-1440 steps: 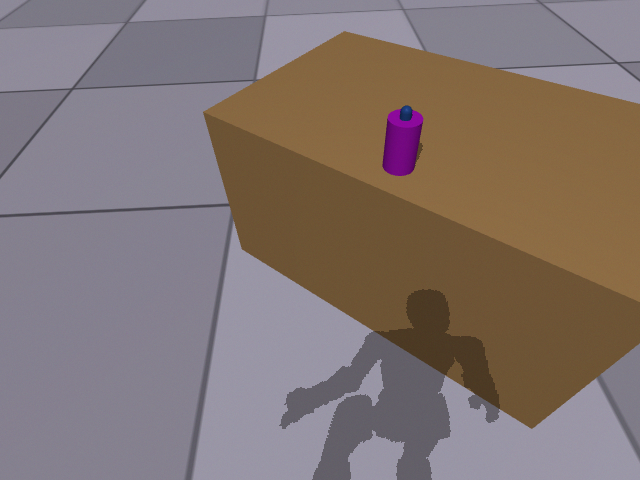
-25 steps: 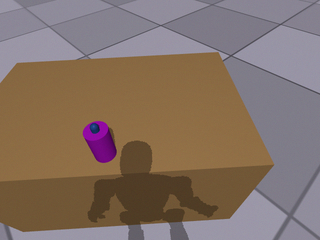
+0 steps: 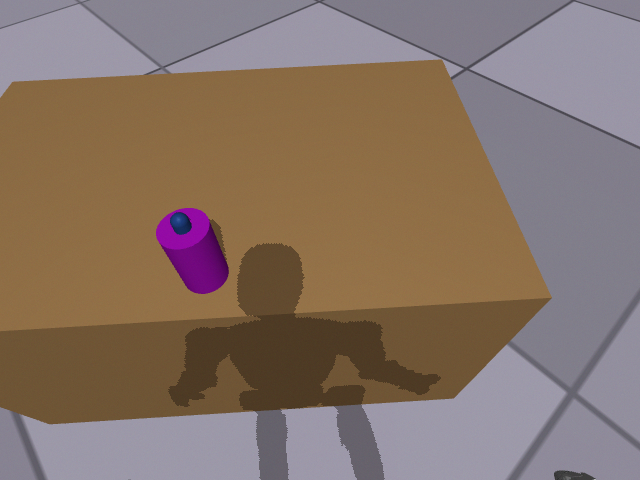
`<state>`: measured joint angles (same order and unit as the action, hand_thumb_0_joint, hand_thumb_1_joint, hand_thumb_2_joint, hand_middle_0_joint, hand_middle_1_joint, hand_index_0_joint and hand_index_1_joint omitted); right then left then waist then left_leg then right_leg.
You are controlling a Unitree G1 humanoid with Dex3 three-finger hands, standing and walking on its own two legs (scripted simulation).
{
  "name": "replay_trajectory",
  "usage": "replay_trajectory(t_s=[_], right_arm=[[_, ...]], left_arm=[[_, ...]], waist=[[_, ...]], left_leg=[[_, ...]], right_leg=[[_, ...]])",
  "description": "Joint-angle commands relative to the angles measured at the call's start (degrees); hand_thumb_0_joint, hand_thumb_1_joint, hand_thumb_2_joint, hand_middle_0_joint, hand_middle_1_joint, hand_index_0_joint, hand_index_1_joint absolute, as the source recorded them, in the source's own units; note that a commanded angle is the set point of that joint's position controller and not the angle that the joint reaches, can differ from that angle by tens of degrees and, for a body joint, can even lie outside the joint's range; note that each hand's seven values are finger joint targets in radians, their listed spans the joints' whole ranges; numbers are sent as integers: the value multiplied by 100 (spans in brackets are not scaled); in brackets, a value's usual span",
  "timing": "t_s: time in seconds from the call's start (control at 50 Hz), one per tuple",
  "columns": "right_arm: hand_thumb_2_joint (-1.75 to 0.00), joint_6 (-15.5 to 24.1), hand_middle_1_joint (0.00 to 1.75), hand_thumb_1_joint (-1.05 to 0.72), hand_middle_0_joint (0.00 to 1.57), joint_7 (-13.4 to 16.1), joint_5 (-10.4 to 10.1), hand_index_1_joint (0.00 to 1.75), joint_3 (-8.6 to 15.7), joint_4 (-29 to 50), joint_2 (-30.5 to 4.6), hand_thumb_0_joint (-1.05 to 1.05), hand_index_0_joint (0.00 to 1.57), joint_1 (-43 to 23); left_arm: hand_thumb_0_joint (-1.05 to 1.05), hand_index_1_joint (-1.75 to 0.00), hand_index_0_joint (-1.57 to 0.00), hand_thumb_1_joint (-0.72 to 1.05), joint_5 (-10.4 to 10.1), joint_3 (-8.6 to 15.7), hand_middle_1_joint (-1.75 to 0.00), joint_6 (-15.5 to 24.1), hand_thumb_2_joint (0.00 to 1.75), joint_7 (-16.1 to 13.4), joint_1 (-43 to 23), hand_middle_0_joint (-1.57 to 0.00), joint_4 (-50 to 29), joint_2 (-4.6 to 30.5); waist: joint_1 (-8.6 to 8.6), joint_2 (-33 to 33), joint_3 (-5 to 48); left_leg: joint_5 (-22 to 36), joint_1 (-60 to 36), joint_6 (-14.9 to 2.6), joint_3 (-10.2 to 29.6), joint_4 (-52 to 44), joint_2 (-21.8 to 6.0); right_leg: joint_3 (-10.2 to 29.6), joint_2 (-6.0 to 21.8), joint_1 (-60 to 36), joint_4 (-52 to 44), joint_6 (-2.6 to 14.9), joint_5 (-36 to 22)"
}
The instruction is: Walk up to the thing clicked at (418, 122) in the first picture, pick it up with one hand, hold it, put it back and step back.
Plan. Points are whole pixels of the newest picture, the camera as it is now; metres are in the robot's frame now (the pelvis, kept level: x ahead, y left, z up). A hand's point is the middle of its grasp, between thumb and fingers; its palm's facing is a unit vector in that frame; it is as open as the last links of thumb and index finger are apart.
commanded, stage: step back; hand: left
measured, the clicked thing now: (193, 247) +0.46 +0.23 -0.04
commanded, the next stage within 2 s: none
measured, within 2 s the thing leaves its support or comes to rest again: neither
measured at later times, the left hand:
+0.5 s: hand out of the picture +0.03 +0.29 -0.17, palm faces -0.12 -0.92 -0.36, open 7.4 cm
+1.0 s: hand out of the picture -0.09 +0.29 -0.16, palm faces -0.01 -0.93 -0.36, open 7.4 cm
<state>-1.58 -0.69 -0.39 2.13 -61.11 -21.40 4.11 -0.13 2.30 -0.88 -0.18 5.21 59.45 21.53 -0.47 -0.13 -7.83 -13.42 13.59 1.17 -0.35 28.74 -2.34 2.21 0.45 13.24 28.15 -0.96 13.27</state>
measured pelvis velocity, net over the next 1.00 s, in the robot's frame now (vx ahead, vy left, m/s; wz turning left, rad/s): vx -0.23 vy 0.03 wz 0.01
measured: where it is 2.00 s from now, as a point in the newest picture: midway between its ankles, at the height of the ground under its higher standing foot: outside the picture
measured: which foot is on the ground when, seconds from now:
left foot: down 0.00-0.60, up 0.62-0.88, down 0.90-1.00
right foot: down 0.00-0.18, up 0.20-0.56, down 0.58-0.92, up 0.94-1.00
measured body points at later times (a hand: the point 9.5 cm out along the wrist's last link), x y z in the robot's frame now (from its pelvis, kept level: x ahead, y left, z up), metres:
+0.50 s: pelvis -0.09 +0.03 -0.01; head -0.02 +0.04 +0.43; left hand +0.04 +0.34 -0.14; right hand -0.03 -0.29 -0.12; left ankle -0.03 +0.14 -0.74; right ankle -0.14 -0.11 -0.70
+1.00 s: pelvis -0.23 +0.03 -0.01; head -0.16 +0.05 +0.43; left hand -0.09 +0.34 -0.13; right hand -0.14 -0.29 -0.12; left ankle -0.21 +0.13 -0.74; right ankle -0.20 -0.11 -0.69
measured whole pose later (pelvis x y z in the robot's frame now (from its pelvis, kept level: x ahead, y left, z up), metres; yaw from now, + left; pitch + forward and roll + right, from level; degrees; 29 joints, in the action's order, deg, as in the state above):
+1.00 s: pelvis -0.23 +0.03 -0.01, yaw +0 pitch -2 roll -1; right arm -1.0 0.0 1.6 1.9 -50.8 -21.2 9.8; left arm 0.8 4.0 -4.4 -0.8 4.9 45.8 22.3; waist -0.5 -2.1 -10.8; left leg -18.7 16.0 -2.1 1.8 37.2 2.1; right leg 5.7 -3.4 25.7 56.1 0.7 29.3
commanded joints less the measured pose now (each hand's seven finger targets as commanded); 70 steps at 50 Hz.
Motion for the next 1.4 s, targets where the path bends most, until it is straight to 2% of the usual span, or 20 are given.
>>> replay_trajectory(t_s=[0.0, 0.08, 0.12, 0.16, 0.2, 0.26, 0.48, 0.54, 0.58, 0.6, 0.66, 0.78, 0.86, 0.9, 0.92, 1.0, 1.12, 1.24, 1.3, 1.38], right_arm=[[-90, -12, 30, -90, 20, 103, 5, 30, 329, 553, -1178, 0, 20, 141], [-90, -98, 30, -90, 20, 46, 55, 30, 412, 656, -1102, 0, 20, 749], [-90, -23, 30, -90, 20, 44, 38, 30, 441, 634, -1151, 0, 20, 1061], [-90, 92, 30, -90, 20, 59, 196, 30, 577, 799, -1845, 0, 20, 770], [-90, 146, 30, -90, 20, 104, 225, 30, 633, 984, -2122, 0, 20, 572], [-90, 197, 30, -90, 20, 222, 260, 30, 495, 1245, -1556, 0, 20, -82], [-90, 98, 30, -90, 20, 229, 204, 30, 487, 1507, -1630, 0, 20, 453], [-90, 20, 30, -90, 20, 183, 98, 30, 421, 1545, -1454, 0, 20, 322], [-90, 17, 30, -90, 20, 265, 53, 30, 369, 1637, -1123, 0, 20, 121], [-90, -17, 30, -90, 20, 284, 97, 30, 429, 1517, -1311, 0, 20, 262], [-90, 34, 30, -90, 20, 270, -36, 30, 355, 1298, -1242, 0, 20, 815], [-90, 101, 30, -90, 20, 271, 71, 30, 285, 1495, -1157, 0, 20, 659], [-90, 198, 30, -90, 20, 230, 159, 30, 389, 1300, -1170, 0, 20, 1163], [-90, 198, 30, -90, 20, 172, 204, 30, 602, 1484, -2154, 0, 20, 758], [-90, 210, 30, -90, 20, 174, 246, 30, 633, 1517, -2240, 0, 20, 819], [-90, 227, 30, -90, 20, 283, 211, 30, 459, 1592, -1533, 0, 20, 219], [-90, 160, 30, -90, 20, 278, 206, 30, 497, 1661, -1448, 0, 20, 557], [-90, -32, 30, -90, 20, 182, 139, 30, 485, 1818, -1629, 0, 20, 169], [-90, -49, 30, -90, 20, 288, 92, 30, 417, 1959, -1186, 0, 20, -116], [-90, -7, 30, -90, 20, 263, 24, 30, 392, 1583, -1247, 0, 20, 619]], left_arm=[[0, -30, -20, 90, 44, 360, -30, 10, 90, -103, -143, -20, -699, 1527], [0, -30, -20, 90, 196, 412, -30, -53, 90, -93, -695, -20, -1123, 1712], [0, -30, -20, 90, 170, 359, -30, -81, 90, -104, -867, -20, -1255, 1529], [0, -30, -20, 90, 97, 286, -30, -146, 90, -160, -609, -20, -1320, 999], [0, -30, -20, 90, 146, 333, -30, -194, 90, -243, -315, -20, -1211, 1133], [0, -30, -20, 90, 63, 378, -30, -189, 90, -189, 280, -20, -1054, 1197], [0, -30, -20, 90, 132, 503, -30, -102, 90, -26, 570, -20, -1292, 1035], [0, -30, -20, 90, 238, 575, -30, -26, 90, -32, 1134, -20, -1119, 1176], [0, -30, -20, 90, 212, 772, -30, -34, 90, -11, 542, -20, -1433, 2071], [0, -30, -20, 90, 242, 730, -30, 16, 90, -21, 247, -20, -1637, 1912], [0, -30, -20, 90, 196, 589, -30, 15, 90, -96, -369, -20, -1794, 1375], [0, -30, -20, 90, 222, 559, -30, -52, 90, -154, 287, -20, -1840, 1299], [0, -30, -20, 90, 107, 459, -30, -171, 90, -90, 144, -20, -1944, 1327], [0, -30, -20, 90, 48, 402, -30, -173, 90, -97, 61, -20, -2093, 1024], [0, -30, -20, 90, 129, 537, -30, -198, 90, -169, -323, -20, -2054, 1212], [0, -30, -20, 90, 43, 545, -30, -202, 90, -153, 458, -20, -1680, 1161], [0, -30, -20, 90, 129, 517, -30, -149, 90, -98, 419, -20, -1729, 1058], [0, -30, -20, 90, 178, 547, -30, -47, 90, -27, 1344, -20, -1216, 1058], [0, -30, -20, 90, 289, 812, -30, -36, 90, -15, 729, -20, -1559, 2275], [0, -30, -20, 90, 275, 608, -30, 6, 90, -117, -311, -20, -1826, 1448]], waist=[[13, -506, 1269], [-205, -1341, 1049], [-348, -998, 1031], [-181, 1176, 731], [-157, 966, 1003], [281, 787, 882], [-68, 1128, 1235], [224, 625, 1370], [351, -1567, 804], [217, -1223, 536], [-174, -834, 510], [307, -1087, 901], [7, -754, 1136], [16, 1354, 1020], [-326, 1192, 914], [236, 655, 864], [-131, 872, 1044], [242, 1126, 1422], [494, -1577, 577], [-135, -705, 440]], left_leg=[[1123, -391, -470, 106, 1068, 80], [-1625, -316, -491, 228, 2240, 440], [-289, -370, -514, 263, 1066, 206], [2311, -310, -1101, 2505, -835, -1454], [2787, 51, -1695, 2980, -844, -2010], [2608, -305, -1375, 1672, -422, -1247], [1921, -519, -1315, 1332, -120, -1226], [946, 494, -702, 1033, 477, -798], [-2217, 1436, -120, 339, 2654, 787], [-2246, 1254, -60, 836, 3569, 639], [-1409, 1249, -69, 837, 3885, 918], [-1719, 1266, -47, 406, 1986, 531], [441, -122, -217, 171, -519, 324], [2026, -295, -1325, 2754, -892, -1744], [2162, 378, -1849, 3342, -1018, -2110], [2803, -289, -1426, 1546, -347, -1291], [2620, -1034, -1588, 1395, -211, -1300], [1313, 55, -978, 1131, 183, -974], [-2232, 1535, -62, 650, 3075, 730], [-1303, 1231, -27, 924, 4127, 898]], right_leg=[[1026, 1080, 143, -180, 1049, -2421], [1472, 1738, 1045, -312, 1534, -1831], [973, 1203, 963, 443, 1085, -1473], [259, -672, 1650, 2590, 351, 1549], [1088, -794, 1428, 3852, 289, 2463], [1073, -643, 1704, 4431, 197, 1615], [26, -256, 343, 1164, 37, 1233], [372, 125, -791, -439, 385, -52], [2743, 2147, 241, -1081, 1787, -686], [2868, 2269, 734, -1048, 1906, -980], [1129, 1276, 447, -444, 1325, -2199], [1084, 1395, -992, 161, 1339, -2902], [812, 1027, -362, 955, 845, -2180], [-184, -467, 1141, 2245, 214, 1352], [584, -517, 951, 3438, 162, 2460], [948, -623, 1555, 4526, 177, 1644], [517, -402, 1298, 2935, -149, 1769], [-248, -210, -545, -261, 227, 226], [3042, 2379, 954, -1290, 1782, 307], [954, 1285, 893, -405, 1231, -1396]])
